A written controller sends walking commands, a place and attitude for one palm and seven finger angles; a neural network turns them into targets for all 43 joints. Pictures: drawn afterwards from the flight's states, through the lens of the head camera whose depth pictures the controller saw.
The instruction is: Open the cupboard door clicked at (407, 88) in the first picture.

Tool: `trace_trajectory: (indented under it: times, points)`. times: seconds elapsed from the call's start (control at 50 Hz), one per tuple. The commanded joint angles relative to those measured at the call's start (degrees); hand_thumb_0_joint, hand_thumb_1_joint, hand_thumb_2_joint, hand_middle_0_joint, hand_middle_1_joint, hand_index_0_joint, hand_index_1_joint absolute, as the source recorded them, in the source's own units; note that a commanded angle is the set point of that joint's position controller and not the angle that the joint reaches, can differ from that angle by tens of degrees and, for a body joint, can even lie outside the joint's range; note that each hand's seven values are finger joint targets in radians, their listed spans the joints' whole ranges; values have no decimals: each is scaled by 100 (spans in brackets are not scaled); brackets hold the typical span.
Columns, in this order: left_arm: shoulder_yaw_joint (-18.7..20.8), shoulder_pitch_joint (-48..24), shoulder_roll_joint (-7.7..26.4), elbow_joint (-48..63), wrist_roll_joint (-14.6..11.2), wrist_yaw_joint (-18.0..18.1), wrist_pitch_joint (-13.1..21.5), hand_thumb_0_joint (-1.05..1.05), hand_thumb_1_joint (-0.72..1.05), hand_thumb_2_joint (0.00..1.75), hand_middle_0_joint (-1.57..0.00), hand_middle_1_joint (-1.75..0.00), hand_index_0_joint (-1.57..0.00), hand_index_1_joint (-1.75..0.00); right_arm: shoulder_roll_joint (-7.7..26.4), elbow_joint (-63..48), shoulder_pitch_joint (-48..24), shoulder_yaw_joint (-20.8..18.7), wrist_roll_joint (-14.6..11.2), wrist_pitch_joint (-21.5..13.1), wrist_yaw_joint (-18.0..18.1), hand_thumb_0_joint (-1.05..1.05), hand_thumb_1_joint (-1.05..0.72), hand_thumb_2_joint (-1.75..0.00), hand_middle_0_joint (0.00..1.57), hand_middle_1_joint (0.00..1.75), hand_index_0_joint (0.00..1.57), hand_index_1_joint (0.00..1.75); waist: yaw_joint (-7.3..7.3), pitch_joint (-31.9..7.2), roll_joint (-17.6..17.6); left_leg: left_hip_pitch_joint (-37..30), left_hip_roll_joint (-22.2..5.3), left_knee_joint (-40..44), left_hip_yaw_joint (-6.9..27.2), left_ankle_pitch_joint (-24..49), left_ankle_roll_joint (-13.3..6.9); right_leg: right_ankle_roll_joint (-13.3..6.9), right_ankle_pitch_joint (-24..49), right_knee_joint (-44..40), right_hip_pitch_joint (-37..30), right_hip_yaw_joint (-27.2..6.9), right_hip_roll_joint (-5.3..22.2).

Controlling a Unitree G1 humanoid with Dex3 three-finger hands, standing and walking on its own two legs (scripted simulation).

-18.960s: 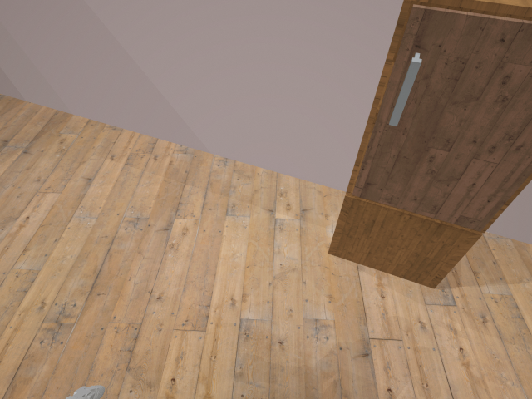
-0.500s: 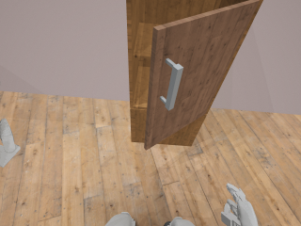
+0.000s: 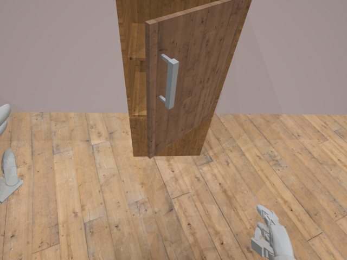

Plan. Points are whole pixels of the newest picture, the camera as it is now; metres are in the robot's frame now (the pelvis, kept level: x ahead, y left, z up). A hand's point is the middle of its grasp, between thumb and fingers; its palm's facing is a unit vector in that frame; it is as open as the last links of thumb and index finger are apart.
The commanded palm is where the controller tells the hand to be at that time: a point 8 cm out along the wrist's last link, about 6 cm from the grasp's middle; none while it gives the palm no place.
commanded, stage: stop stepping back and stand still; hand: left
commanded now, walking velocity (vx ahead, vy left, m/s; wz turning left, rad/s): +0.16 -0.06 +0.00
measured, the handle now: (166, 82) +0.58 +0.05 +0.08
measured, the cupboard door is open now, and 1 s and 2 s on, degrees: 38 38 38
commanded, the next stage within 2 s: let the arm hang, fingers relaxed in 0.64 s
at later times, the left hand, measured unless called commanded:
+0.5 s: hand out of the picture +0.11 +0.27 +0.17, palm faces +0.49 -0.76 -0.43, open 7.4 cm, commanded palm +0.04 +0.30 +0.18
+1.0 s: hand out of the picture -0.01 +0.16 -0.16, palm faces +0.06 -0.98 -0.21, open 7.4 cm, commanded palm none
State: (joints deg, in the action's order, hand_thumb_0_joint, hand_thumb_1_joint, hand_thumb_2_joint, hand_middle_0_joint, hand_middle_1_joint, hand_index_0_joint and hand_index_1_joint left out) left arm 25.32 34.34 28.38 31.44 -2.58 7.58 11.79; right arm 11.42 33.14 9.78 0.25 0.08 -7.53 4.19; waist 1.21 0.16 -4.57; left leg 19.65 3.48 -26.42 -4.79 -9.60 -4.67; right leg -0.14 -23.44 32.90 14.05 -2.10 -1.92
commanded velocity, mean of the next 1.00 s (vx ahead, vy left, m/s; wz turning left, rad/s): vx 0.11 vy -0.01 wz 0.00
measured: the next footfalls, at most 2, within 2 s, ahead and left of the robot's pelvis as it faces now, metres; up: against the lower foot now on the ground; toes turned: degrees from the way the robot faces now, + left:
left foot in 0.38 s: -0.05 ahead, +0.12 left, +0.00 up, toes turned +7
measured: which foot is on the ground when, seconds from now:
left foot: down 0.00-0.18, up 0.20-0.36, down 0.38-1.00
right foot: down 0.00-1.00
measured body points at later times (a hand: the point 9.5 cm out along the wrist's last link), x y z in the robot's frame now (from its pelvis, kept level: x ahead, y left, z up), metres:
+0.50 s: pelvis -0.08 +0.00 +0.00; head -0.11 +0.00 +0.45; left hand +0.07 +0.31 +0.19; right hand +0.06 -0.24 -0.09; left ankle -0.05 +0.13 -0.73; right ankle -0.06 -0.09 -0.72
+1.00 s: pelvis -0.08 -0.02 -0.01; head -0.07 -0.03 +0.44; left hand -0.01 +0.21 -0.14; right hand +0.03 -0.25 -0.16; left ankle -0.08 +0.13 -0.72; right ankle -0.07 -0.08 -0.73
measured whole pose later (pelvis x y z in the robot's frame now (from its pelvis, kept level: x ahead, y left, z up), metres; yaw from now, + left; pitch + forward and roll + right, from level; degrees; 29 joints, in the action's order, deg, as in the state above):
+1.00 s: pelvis -0.08 -0.02 -0.01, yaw +5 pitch -2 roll +2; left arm 0.1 15.4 8.7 -45.0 2.0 -0.1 -2.4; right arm 12.8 50.4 10.5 -0.8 1.5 1.4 0.9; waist 1.7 3.1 0.5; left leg 21.0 -0.5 -45.0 -0.3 -25.2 0.2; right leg -4.7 -21.0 39.8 17.6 5.3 -0.3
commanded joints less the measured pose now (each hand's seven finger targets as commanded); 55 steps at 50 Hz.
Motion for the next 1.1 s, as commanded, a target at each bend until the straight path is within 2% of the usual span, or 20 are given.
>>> trace_trajectory:
  times: [0.0, 0.1, 0.16, 0.18, 0.32, 0.44, 0.52, 0.56, 0.6, 0.62, 0.7, 0.72, 0.74, 0.78, 0.82, 0.86, 0.9, 0.92, 1.0, 1.08]
  points:
    - [724, 214, 705, 1135, -37, 175, 270, 0, 90, 90, -20, -30, -20, -30, 799, -705, -51, -241, 72, -403, -2, 0, -90, -90, 20, 30, 20, 30, -128, -1048, 1330, -1207, -1629, 1128, 1714, 1612, 24, 74, -228, 420, 31, 129, 53]
    - [667, 188, 578, 763, 3, 214, 137, 0, 90, 90, -20, -30, -20, -30, 858, -770, -358, -247, 53, -245, 57, 0, -90, -90, 20, 30, 20, 30, -79, -283, 1247, 684, -1013, 1614, 1155, -2529, 491, -157, -95, -971, -1042, 411, 64]
    - [594, -91, 649, 807, 14, 210, 124, 0, 90, 90, -20, -30, -20, -30, 795, -637, -208, -350, 67, -139, 82, 0, -90, -90, 20, 30, 20, 30, -93, -158, -591, 120, -277, -1975, 528, -1100, 497, -1098, -1988, -2617, 787, -2237, 1802]
    - [534, -514, 648, 966, 24, 236, 151, 0, 90, 90, -20, -30, -20, -30, 792, -546, -175, -336, 79, -171, 64, 0, -90, -90, 20, 30, 20, 30, -79, -42, -500, 620, -349, -2765, 573, -1033, 489, -1273, -1255, -2554, 618, -2402, 2052]
    - [252, -1285, 531, 323, 212, 338, 261, 0, 90, 90, -20, -30, -20, -30, 754, -351, -65, -238, 79, -367, 250, 0, -90, -90, 20, 30, 20, 30, -51, 223, 325, -781, -459, -279, 81, -1303, 254, -630, -1513, -1797, 1160, -866, 1288]
    - [552, -864, 501, 710, 275, 310, 406, 0, 90, 90, -20, -30, -20, -30, 685, -503, -101, -207, 32, -426, 181, 0, -90, -90, 20, 30, 20, 30, -29, 226, 1930, 496, -2010, 1962, 2460, -3844, -458, 11, -297, 1421, 404, 456, 2]
    - [443, -647, 428, 487, 234, 292, 299, 0, 90, 90, -20, -30, -20, -30, 738, -459, -129, -219, 48, -470, 112, 0, -90, -90, 20, 30, 20, 30, -93, 156, 1400, 511, -1597, 1183, 1311, -2567, -163, -50, -28, -118, -410, 689, 88]
    - [385, -640, 409, 355, 216, 237, 255, 0, 90, 90, -20, -30, -20, -30, 752, -492, -94, -251, 66, -392, 83, 0, -90, -90, 20, 30, 20, 30, -62, 213, 732, 851, -929, -2, 622, -2246, 165, -371, -211, -1108, -530, -195, 396]
    - [488, -906, 603, 455, 144, 217, 221, 0, 90, 90, -20, -30, -20, -30, 649, -436, -48, -287, 47, -382, 23, 0, -90, -90, 20, 30, 20, 30, -160, -28, -731, 964, -340, -2386, 179, -1526, 388, -1072, -1459, -2234, -38, -2528, 1816]
    - [518, -1067, 630, 561, 129, 243, 260, 0, 90, 90, -20, -30, -20, -30, 691, -411, -90, -306, 34, -401, -7, 0, -90, -90, 20, 30, 20, 30, -146, -38, -481, 1235, -383, -3170, 364, -1524, 426, -1283, -837, -2258, -176, -2750, 2068]
    - [552, -898, 534, 585, 152, 272, 417, 0, 90, 90, -20, -30, -20, -30, 519, -405, -115, -134, 52, -428, 14, 0, -90, -90, 20, 30, 20, 30, -121, -268, -62, 298, -611, -1548, 307, -1120, 393, -967, 1934, -1422, -305, -940, 1625]
    - [-1733, -1393, -845, -3846, 578, -415, -660, 0, 90, 90, -20, -30, -20, -30, 898, 1156, 22, -437, 146, -464, -522, 0, -90, -90, 20, 30, 20, 30, 373, -62, 227, 239, -865, -1331, 182, -937, 410, -773, 2926, -398, 218, 288, 1711]
    - [-1697, -1085, -943, -3975, 503, -653, -1119, 0, 90, 90, -20, -30, -20, -30, 743, 1014, 584, -402, 45, 131, -527, 0, -90, -90, 20, 30, 20, 30, 228, -140, 425, -465, -603, -983, 233, -52, 457, -551, 2447, -8, 691, 234, 1167]
    - [-1927, -986, -1245, -4405, 440, -717, -1269, 0, 90, 90, -20, -30, -20, -30, 911, 719, 474, -340, 146, 435, -486, 0, -90, -90, 20, 30, 20, 30, -5, -109, 903, -242, -1598, -275, 1658, 1076, -239, -87, 583, 1090, 1263, 574, 532]
    - [-2027, -1359, -1192, -4773, 446, -730, -1216, 0, 90, 90, -20, -30, -20, -30, 1197, 516, 96, -313, 284, 545, -406, 0, -90, -90, 20, 30, 20, 30, -176, -196, 241, 440, -2057, 180, 2429, 819, -684, -17, -485, 1402, 677, 219, 303]
    - [-1979, -1498, -970, -5579, 473, -719, -1154, 0, 90, 90, -20, -30, -20, -30, 1111, 745, 0, -261, 297, 523, -352, 0, -90, -90, 20, 30, 20, 30, -248, -562, 489, 318, -1519, -319, 1653, 2231, -305, -3, 1422, 598, -275, 222, 453]
    - [-1939, -1421, -494, -6490, 476, -663, -1077, 0, 90, 90, -20, -30, -20, -30, 693, 1003, -93, -208, 147, 669, -309, 0, -90, -90, 20, 30, 20, 30, -303, -550, -982, 580, -425, -1538, 361, -146, 422, -275, 3570, -867, -838, -1248, 1640]
    - [-1968, -1521, -322, -6876, 455, -645, -1054, 0, 90, 90, -20, -30, -20, -30, 744, 1096, -102, -245, 135, 767, -280, 0, -90, -90, 20, 30, 20, 30, -288, -304, -1084, 670, -363, -2062, 502, -1916, 468, -609, 4061, -1140, -762, -1526, 2025]
    - [-2130, -1917, -745, -7907, 410, -613, -1049, 0, 90, 90, -20, -30, -20, -30, 365, 1769, 236, -224, 80, 876, -263, 0, -90, -90, 20, 30, 20, 30, -15, -152, 538, 28, -486, -1925, 435, -1621, 495, -1127, 3752, -1178, -555, -908, 1637]
    - [-2218, -1902, -1192, -8526, 312, -604, -1089, 0, 90, 90, -20, -30, -20, -30, 324, 2280, 658, -169, 130, 823, -235, 0, -90, -90, 20, 30, 20, 30, 15, -75, 1119, -1157, -947, 226, 919, 608, 233, -397, 2236, -1019, -64, -124, 922]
